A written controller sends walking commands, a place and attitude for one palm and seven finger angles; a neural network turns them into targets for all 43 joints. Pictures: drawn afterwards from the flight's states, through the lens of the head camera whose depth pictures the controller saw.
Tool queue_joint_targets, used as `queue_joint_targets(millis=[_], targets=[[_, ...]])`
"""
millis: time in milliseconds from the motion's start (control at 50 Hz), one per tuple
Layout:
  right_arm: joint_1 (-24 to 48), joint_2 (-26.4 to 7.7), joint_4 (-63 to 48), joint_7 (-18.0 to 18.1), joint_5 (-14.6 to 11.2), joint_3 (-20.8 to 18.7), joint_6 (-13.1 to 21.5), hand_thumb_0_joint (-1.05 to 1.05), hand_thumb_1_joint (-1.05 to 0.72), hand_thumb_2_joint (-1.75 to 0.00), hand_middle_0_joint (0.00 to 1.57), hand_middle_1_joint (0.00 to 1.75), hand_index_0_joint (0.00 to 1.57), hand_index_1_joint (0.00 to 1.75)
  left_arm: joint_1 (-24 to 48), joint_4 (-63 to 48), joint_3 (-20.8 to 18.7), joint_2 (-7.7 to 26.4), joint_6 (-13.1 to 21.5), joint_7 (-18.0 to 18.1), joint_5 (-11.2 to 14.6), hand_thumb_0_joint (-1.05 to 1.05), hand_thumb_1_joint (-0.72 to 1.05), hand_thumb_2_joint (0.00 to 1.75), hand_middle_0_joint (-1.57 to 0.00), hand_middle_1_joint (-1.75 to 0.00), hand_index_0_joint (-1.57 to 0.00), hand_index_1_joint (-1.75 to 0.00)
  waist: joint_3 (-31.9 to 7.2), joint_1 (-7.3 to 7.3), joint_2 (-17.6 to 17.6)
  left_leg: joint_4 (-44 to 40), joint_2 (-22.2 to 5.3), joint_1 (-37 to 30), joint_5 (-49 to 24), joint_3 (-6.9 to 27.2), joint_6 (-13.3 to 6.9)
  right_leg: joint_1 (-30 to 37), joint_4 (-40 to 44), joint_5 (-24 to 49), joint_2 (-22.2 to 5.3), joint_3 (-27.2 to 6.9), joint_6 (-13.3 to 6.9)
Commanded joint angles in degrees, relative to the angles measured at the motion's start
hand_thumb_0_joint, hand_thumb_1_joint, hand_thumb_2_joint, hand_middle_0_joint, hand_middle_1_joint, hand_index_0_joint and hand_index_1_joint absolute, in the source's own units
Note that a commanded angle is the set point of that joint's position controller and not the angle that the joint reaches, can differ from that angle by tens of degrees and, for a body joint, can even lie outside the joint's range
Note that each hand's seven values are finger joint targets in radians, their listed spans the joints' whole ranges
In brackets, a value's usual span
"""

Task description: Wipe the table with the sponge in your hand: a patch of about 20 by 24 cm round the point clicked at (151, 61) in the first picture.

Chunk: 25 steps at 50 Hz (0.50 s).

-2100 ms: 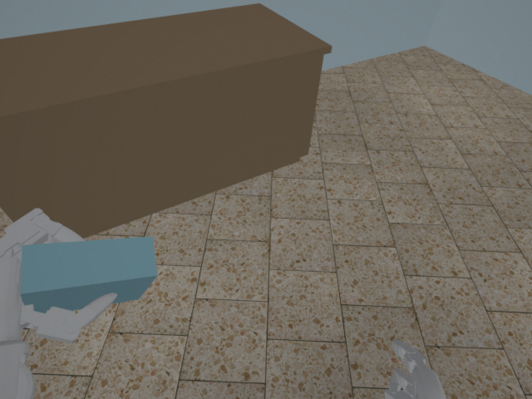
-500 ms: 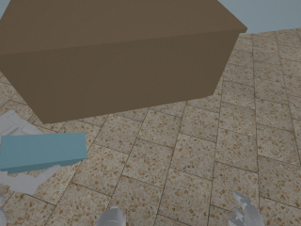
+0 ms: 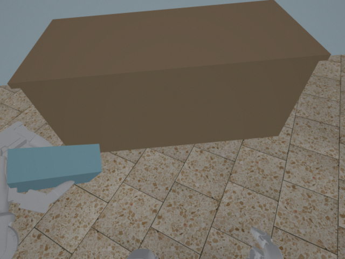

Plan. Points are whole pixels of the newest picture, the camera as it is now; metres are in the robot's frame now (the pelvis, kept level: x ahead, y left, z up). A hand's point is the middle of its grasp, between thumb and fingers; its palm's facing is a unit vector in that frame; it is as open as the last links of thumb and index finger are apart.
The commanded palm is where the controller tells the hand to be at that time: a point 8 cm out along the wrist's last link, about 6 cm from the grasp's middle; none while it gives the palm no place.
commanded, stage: walk to a spot facing it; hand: left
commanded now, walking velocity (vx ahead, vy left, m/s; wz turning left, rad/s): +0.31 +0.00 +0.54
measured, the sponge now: (69, 167) +0.23 +0.20 +0.17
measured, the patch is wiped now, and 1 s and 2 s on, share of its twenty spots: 0.00 0.00 0.00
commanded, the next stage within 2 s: none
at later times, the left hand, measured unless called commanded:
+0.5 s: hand (43, 132) +0.28 +0.25 +0.20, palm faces +0.54 -0.71 -0.46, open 9.3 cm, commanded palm +0.21 +0.28 +0.20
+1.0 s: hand (37, 153) +0.24 +0.24 +0.20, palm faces +0.73 -0.53 -0.43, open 9.3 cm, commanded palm +0.16 +0.25 +0.20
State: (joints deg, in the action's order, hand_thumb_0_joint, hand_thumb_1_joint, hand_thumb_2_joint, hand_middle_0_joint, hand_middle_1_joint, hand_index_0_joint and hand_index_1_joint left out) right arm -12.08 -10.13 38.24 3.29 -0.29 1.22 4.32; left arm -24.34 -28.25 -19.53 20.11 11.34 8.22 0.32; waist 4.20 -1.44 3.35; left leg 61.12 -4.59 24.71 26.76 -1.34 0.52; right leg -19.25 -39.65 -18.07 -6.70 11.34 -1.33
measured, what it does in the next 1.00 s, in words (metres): walks ahead, turning left: left foot, then right foot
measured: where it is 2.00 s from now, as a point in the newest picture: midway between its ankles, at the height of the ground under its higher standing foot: outside the picture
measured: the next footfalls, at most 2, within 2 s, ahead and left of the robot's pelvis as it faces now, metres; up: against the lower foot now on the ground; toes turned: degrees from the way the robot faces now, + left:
left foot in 0.28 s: +0.18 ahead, +0.13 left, +0.00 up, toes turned +16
right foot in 0.60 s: +0.25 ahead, -0.16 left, +0.00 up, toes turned +10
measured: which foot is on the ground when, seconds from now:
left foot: up 0.00-0.26, down 0.28-0.60, up 0.62-0.92, down 0.94-1.00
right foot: down 0.00-0.28, up 0.30-0.58, down 0.60-0.94, up 0.96-1.00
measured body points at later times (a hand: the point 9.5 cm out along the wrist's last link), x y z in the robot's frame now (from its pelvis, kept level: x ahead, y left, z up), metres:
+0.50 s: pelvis +0.11 -0.03 +0.01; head +0.14 -0.02 +0.46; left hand +0.25 +0.28 +0.23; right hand +0.32 -0.20 -0.08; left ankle +0.14 +0.12 -0.72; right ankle +0.16 -0.16 -0.67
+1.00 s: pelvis +0.16 -0.07 +0.00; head +0.19 -0.04 +0.45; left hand +0.20 +0.27 +0.22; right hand +0.46 -0.21 -0.05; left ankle +0.13 +0.05 -0.72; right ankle +0.20 -0.17 -0.69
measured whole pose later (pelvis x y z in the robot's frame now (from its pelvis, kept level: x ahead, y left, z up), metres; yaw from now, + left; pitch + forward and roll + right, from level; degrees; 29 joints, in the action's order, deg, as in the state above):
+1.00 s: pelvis +0.16 -0.07 +0.00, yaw +30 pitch +0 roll +2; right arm -8.8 -13.9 30.1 4.5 -0.1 -3.7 3.7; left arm -26.9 -36.2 -22.7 24.6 10.5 9.7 2.6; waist 4.6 1.5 -3.7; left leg 34.8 -0.8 19.1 14.7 -6.2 -0.9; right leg -23.5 -54.3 -29.6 -8.5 8.4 2.9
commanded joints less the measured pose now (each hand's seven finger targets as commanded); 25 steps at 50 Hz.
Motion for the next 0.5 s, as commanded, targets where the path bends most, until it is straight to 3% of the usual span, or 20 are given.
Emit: queue_joint_targets(millis=[0,60,120,160,200,220,240,260,280,300,340,380,420,480], targets=[[7.9,-6.0,-9.9,0.5,0.1,-2.8,1.8,0.00,-0.90,-0.90,0.20,0.30,0.20,0.30,3.4,-11.5,-9.7,12.1,4.1,1.3,0.5,0.00,0.10,1.30,-1.20,-1.60,-1.20,-1.60,-5.6,0.34,-11.9,10.7,-2.3,16.2,-1.9,1.2,1.0,15.6,22.7,8.8,-17.7,-18.9,-7.0],[6.4,-6.1,-10.9,0.2,0.4,-3.3,1.0,0.00,-0.90,-0.90,0.20,0.30,0.20,0.30,1.2,-12.9,-9.3,10.9,4.5,1.8,0.5,0.00,0.10,1.30,-1.20,-1.60,-1.20,-1.60,-7.4,0.78,-12.8,-3.6,-2.2,9.4,-5.1,-3.5,0.8,14.9,20.6,19.7,-15.5,-7.7,-5.2],[6.1,-5.5,-13.4,0.1,0.7,-3.9,1.2,0.00,-0.90,-0.90,0.20,0.30,0.20,0.30,-2.0,-16.6,-10.1,11.1,4.3,3.1,0.9,0.00,0.10,1.30,-1.20,-1.60,-1.20,-1.60,-8.5,-0.86,-12.6,-16.8,-0.3,5.0,-5.8,-8.8,0.2,17.0,18.3,26.8,-15.2,-5.2,-5.4],[5.1,-5.5,-14.6,0.1,0.7,-4.3,1.3,0.00,-0.90,-0.90,0.20,0.30,0.20,0.30,-2.3,-18.6,-10.2,11.0,4.0,3.9,1.0,0.00,0.10,1.30,-1.20,-1.60,-1.20,-1.60,-9.8,-1.03,-12.8,-21.6,1.1,2.4,-6.3,-10.7,0.1,18.0,15.7,29.0,-15.4,-4.9,-5.3],[3.6,-5.5,-15.0,0.4,0.6,-4.7,1.5,0.00,-0.90,-0.90,0.20,0.30,0.20,0.30,-1.5,-20.0,-9.3,10.6,3.7,4.4,1.3,0.00,0.10,1.30,-1.20,-1.60,-1.20,-1.60,-12.8,0.85,-10.8,-28.2,4.1,-5.9,-10.8,-12.8,0.0,16.4,7.6,30.6,-13.8,-1.8,-3.5],[2.2,-6.2,-14.8,0.8,0.4,-5.3,1.5,0.00,-0.90,-0.90,0.20,0.30,0.20,0.30,0.0,-21.2,-9.6,11.3,3.9,4.7,1.4,0.00,0.10,1.30,-1.20,-1.60,-1.20,-1.60,-15.1,2.79,-7.3,-32.6,5.7,-13.6,-13.9,-13.9,-0.5,13.4,-2.3,31.8,-12.1,1.1,-1.5],[1.7,-6.9,-15.2,1.1,0.3,-5.6,1.6,0.00,-0.90,-0.90,0.20,0.30,0.20,0.30,0.2,-21.6,-10.1,11.9,4.7,4.8,1.3,0.00,0.10,1.30,-1.20,-1.60,-1.20,-1.60,-17.8,3.83,0.9,-34.7,2.3,-24.8,-16.7,-6.6,-3.3,4.3,-15.8,26.1,-9.2,1.9,1.2],[3.2,-8.4,-15.4,0.8,0.3,-5.9,1.8,0.00,-0.90,-0.90,0.20,0.30,0.20,0.30,0.3,-22.8,-9.8,11.1,5.7,4.6,1.8,0.00,0.10,1.30,-1.20,-1.60,-1.20,-1.60,-17.3,3.06,17.6,-37.3,-13.3,-31.8,-35.8,18.5,-12.0,-11.0,-31.3,-8.7,0.5,0.3,4.9],[2.8,-8.3,-15.2,-0.2,-0.1,-5.4,3.0,0.00,-0.90,-0.90,0.20,0.30,0.20,0.30,3.4,-22.8,-9.7,12.6,6.7,4.2,1.1,0.00,0.10,1.30,-1.20,-1.60,-1.20,-1.60,-15.1,2.89,15.9,-39.4,-20.9,-32.5,-47.1,35.9,-17.6,-19.2,-39.0,-21.3,3.2,-5.8,4.1],[3.0,-9.2,-13.3,-0.6,-0.8,-6.1,3.1,0.00,-0.90,-0.90,0.20,0.30,0.20,0.30,-0.3,-14.4,-11.6,14.0,5.5,2.6,0.5,0.00,0.10,1.30,-1.20,-1.60,-1.20,-1.60,-13.2,2.69,9.4,-38.9,-20.7,-28.6,-38.4,31.8,-17.3,-22.6,-40.0,-17.3,0.1,-11.7,4.0],[3.9,-8.8,-13.2,-0.7,-1.2,-6.6,2.4,0.00,-0.90,-0.90,0.20,0.30,0.20,0.30,-0.2,-18.9,-12.6,14.1,5.0,1.6,1.2,0.00,0.10,1.30,-1.20,-1.60,-1.20,-1.60,-12.2,2.47,10.4,-40.4,-17.6,-20.1,-23.0,25.7,-17.2,-22.2,-38.3,-12.2,-1.3,-12.1,5.1],[4.0,-7.9,-13.1,-0.8,-1.2,-6.1,3.1,0.00,-0.90,-0.90,0.20,0.30,0.20,0.30,-2.3,-23.0,-13.3,13.7,5.5,1.5,1.8,0.00,0.10,1.30,-1.20,-1.60,-1.20,-1.60,-11.4,1.18,11.3,-41.7,-12.8,-13.8,-16.9,17.9,-14.0,-17.0,-28.1,-7.6,-1.2,-10.0,5.2],[4.1,-7.5,-12.9,-0.7,-0.9,-5.3,4.2,0.00,-0.90,-0.90,0.20,0.30,0.20,0.30,-5.2,-22.4,-11.7,10.8,5.4,1.3,3.0,0.00,0.10,1.30,-1.20,-1.60,-1.20,-1.60,-11.8,1.14,12.6,-43.3,-10.2,-7.9,-13.7,13.1,-11.9,-8.2,-17.8,-5.3,0.5,-7.1,5.4],[3.5,-7.7,-12.6,-0.1,-0.7,-4.5,5.1,0.00,-0.90,-0.90,0.20,0.30,0.20,0.30,-4.8,-18.6,-10.0,8.8,4.2,1.2,3.1,0.00,0.10,1.30,-1.20,-1.60,-1.20,-1.60,-10.6,1.37,12.7,-43.5,-8.9,-4.9,-8.2,10.9,-10.2,0.4,-4.4,-4.6,3.7,-2.9,6.1]])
